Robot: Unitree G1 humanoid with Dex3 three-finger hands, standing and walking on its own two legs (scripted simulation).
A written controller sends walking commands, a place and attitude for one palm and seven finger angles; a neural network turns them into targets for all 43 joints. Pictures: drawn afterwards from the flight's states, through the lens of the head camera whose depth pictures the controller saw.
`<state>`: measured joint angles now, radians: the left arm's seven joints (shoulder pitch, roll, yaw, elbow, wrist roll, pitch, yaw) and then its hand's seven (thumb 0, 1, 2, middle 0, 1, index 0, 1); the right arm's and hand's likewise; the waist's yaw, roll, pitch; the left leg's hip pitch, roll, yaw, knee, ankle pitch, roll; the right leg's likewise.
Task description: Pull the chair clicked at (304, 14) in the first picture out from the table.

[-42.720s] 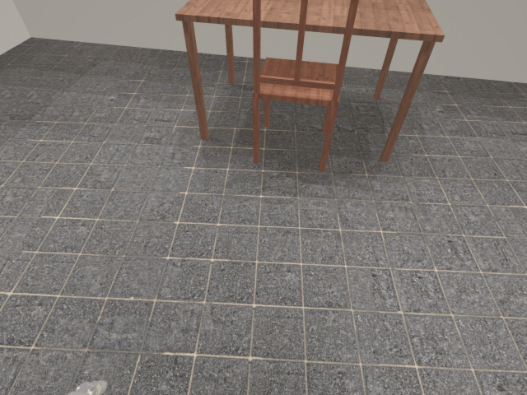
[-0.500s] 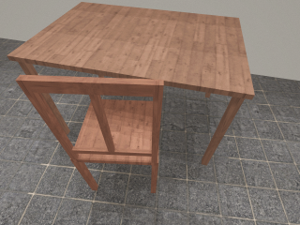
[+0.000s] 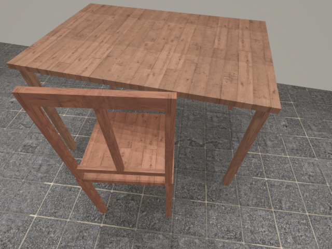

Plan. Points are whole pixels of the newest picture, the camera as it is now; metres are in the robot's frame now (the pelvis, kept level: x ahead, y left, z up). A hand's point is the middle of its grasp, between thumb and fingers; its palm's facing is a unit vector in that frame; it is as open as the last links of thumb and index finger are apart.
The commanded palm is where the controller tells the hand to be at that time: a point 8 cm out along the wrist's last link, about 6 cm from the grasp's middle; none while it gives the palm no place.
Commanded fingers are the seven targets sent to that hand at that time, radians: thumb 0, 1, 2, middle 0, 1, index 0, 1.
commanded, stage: raise the hand toward the chair's back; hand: left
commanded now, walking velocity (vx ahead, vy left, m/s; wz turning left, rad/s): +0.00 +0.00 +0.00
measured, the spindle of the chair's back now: (112, 143) +0.43 +0.21 -0.07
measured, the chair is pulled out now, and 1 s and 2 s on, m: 0.16 0.16 0.16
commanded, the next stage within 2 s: none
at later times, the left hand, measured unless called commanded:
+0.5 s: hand out of the picture +0.12 +0.18 -0.07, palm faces +0.07 -1.00 -0.03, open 9.9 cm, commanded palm +0.11 +0.23 -0.06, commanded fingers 0.00 0.29 0.64 -0.14 -0.20 -0.14 -0.20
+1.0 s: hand (86, 237) +0.16 +0.20 -0.06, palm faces +0.00 -1.00 -0.06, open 14.3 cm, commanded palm +0.13 +0.26 -0.05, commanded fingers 0.00 -0.29 0.39 -0.08 -0.11 -0.08 -0.11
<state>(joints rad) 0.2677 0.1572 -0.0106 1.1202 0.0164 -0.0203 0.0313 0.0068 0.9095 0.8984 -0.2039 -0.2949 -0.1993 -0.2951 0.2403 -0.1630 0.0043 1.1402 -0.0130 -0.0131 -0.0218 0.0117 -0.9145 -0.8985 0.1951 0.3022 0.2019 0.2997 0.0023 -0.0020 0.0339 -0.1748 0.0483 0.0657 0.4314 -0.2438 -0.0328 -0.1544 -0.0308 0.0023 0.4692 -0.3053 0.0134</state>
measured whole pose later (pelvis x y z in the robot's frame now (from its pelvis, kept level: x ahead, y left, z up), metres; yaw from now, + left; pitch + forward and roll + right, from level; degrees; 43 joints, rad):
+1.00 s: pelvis -0.06 +0.01 -0.10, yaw +3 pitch +15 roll -2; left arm 0.38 0.23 0.17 0.01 -0.24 -0.40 -0.26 0.01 -0.06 0.49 -0.11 -0.14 -0.10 -0.14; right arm 0.26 -0.24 -0.03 0.59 0.03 -0.22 -0.07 0.02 -0.90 -0.90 0.20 0.30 0.21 0.30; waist -0.04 0.03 -0.14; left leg -0.97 0.06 -0.03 1.19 -0.48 -0.02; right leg -0.89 -0.04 -0.05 1.17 -0.54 0.02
